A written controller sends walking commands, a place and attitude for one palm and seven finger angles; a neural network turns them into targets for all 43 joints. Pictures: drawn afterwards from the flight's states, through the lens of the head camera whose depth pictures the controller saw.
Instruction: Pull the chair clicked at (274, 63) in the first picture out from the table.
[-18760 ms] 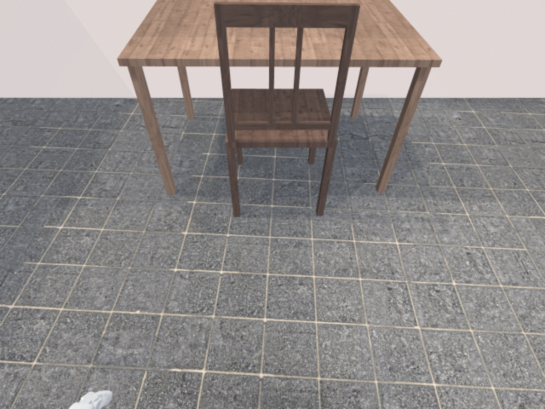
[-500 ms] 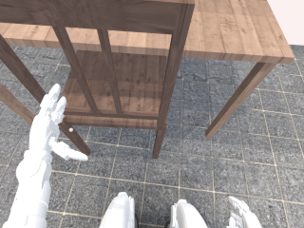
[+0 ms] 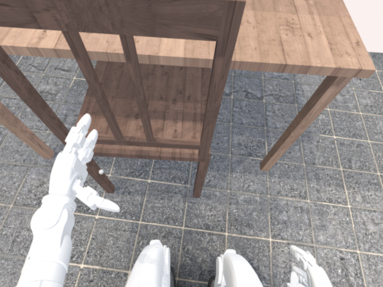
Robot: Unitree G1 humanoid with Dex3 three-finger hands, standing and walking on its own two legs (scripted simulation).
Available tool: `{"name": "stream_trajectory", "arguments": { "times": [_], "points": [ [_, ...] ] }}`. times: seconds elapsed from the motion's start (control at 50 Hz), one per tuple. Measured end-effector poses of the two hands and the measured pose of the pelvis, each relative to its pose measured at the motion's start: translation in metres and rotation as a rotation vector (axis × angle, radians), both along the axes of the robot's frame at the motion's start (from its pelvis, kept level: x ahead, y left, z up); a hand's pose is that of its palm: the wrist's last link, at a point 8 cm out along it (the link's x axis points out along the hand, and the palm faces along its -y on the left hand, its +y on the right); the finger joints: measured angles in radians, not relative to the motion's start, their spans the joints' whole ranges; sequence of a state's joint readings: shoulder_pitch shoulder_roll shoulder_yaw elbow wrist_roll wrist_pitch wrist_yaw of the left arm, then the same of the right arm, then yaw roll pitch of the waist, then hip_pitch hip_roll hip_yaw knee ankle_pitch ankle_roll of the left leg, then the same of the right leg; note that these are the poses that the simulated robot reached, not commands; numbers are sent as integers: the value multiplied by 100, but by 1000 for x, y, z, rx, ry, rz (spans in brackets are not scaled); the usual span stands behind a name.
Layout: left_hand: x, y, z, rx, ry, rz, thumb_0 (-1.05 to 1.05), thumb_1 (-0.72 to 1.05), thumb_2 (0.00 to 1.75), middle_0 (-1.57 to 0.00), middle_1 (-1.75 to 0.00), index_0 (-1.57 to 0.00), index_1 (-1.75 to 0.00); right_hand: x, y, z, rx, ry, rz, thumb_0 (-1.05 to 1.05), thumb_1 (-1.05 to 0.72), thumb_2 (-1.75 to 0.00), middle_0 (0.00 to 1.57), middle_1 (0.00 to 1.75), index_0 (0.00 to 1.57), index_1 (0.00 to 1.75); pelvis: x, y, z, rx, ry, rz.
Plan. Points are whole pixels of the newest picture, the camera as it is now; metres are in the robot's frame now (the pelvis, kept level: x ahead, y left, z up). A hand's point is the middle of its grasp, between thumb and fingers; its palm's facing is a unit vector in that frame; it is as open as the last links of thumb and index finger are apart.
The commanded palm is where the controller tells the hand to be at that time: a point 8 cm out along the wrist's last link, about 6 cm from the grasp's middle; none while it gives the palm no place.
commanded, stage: aim the fingers beside a spindle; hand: left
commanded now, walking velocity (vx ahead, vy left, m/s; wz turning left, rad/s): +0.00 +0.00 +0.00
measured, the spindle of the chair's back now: (101, 98) +0.49 +0.22 +0.05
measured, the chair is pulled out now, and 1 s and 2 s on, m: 0.00 0.00 0.00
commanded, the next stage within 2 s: none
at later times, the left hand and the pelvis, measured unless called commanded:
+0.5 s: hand (99, 173) +0.33 +0.20 +0.01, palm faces +0.01 -1.00 -0.06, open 17.0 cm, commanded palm +0.31 +0.25 +0.02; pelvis +0.00 -0.01 +0.00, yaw +0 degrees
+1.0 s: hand (95, 166) +0.34 +0.20 +0.03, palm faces -0.02 -1.00 -0.08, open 17.0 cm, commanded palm +0.32 +0.25 +0.02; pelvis +0.00 +0.00 +0.00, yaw +0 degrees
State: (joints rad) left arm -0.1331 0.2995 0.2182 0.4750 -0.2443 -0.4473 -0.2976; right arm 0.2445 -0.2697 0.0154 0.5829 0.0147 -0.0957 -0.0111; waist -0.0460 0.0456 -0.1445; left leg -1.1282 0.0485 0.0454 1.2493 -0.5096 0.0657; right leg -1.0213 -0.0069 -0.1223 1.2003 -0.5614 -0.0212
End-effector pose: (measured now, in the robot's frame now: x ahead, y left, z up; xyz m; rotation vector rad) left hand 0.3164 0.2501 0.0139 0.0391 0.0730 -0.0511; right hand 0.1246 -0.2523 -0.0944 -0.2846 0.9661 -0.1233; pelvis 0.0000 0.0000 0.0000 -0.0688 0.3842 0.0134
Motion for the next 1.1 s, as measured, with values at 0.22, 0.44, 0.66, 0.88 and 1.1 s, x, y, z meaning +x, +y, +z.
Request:
{"name": "stream_trajectory", "arguments": {
  "times": [0.22,0.44,0.66,0.88,1.1],
  "points": [
    [18,5,4,34,-35,54,-1,-50,30,-6,-8,-6,-8,0,-8,-3,-9,-7,-5,1,-90,-90,21,30,20,30,-3,-7,-4,8,2,-5],
    [-9,-5,9,14,-34,29,-1,-50,30,-6,-8,-6,-8,4,-8,2,4,-29,2,1,-90,-90,21,30,20,30,0,-8,1,14,-8,-4],
    [1,-3,18,27,-89,2,-1,-50,30,-6,-8,-6,-8,6,-10,0,-12,-43,8,1,-91,-90,20,30,20,30,-5,-9,-2,4,-10,3],
    [-2,4,-2,24,-12,50,-1,-50,30,-6,-8,-6,-8,-1,-8,0,-10,-32,0,1,-90,-90,21,30,20,30,-4,-7,-4,8,-3,-7],
    [7,-1,3,1,-11,0,-1,-50,30,-6,-8,-6,-8,-1,-4,0,-5,-17,-4,1,-90,-90,21,30,20,30,-2,-3,-2,4,2,-1]
  ]
}}
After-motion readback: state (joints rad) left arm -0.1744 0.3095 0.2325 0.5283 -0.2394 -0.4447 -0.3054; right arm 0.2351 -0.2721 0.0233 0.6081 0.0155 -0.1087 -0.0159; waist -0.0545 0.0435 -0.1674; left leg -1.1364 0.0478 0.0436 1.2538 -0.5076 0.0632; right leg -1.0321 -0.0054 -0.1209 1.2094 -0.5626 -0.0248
